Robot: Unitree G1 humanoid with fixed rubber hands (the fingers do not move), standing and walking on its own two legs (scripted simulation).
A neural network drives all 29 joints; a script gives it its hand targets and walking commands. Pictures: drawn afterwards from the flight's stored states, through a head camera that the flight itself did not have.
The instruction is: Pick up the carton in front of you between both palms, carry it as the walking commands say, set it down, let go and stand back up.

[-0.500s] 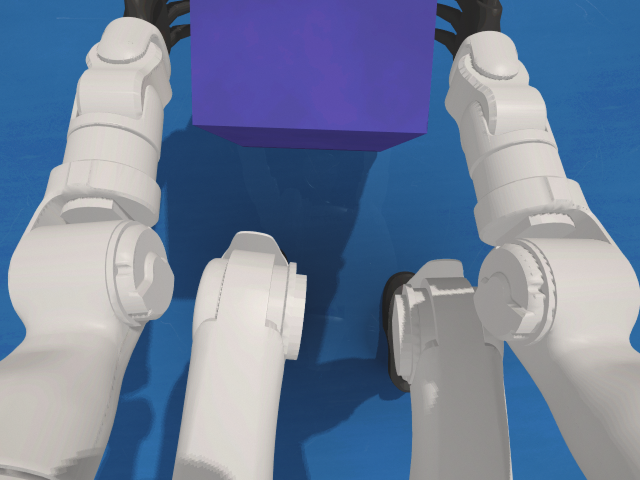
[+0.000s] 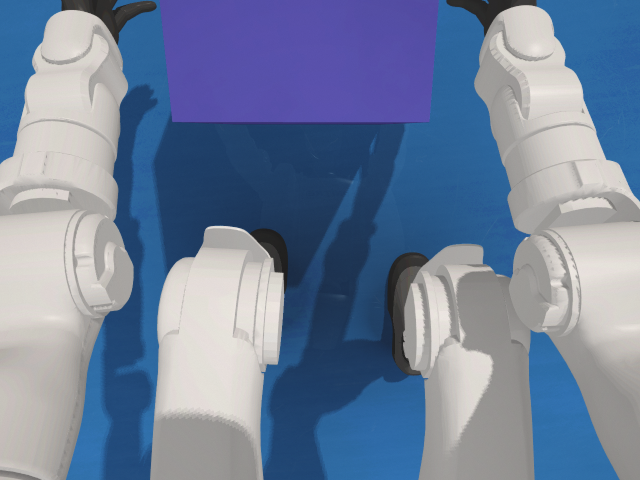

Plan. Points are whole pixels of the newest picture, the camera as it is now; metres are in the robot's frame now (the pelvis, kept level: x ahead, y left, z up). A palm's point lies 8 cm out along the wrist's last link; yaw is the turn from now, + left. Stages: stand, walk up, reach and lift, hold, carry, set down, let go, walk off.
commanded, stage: set down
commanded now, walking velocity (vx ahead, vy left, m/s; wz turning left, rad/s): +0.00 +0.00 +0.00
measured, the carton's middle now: (304, 24) +0.52 +0.09 -0.25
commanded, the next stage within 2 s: let go in 1.12 s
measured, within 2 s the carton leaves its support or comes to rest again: neither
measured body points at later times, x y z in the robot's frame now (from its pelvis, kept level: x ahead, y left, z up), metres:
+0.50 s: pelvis +0.01 +0.00 +0.08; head +0.34 +0.06 +0.38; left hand +0.53 +0.30 -0.05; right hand +0.57 -0.08 -0.04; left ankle +0.12 +0.12 -0.34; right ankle +0.11 -0.12 -0.34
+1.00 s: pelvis +0.03 +0.01 +0.21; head +0.34 +0.06 +0.53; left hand +0.53 +0.31 +0.10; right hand +0.57 -0.09 +0.10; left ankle +0.12 +0.12 -0.34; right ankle +0.11 -0.12 -0.34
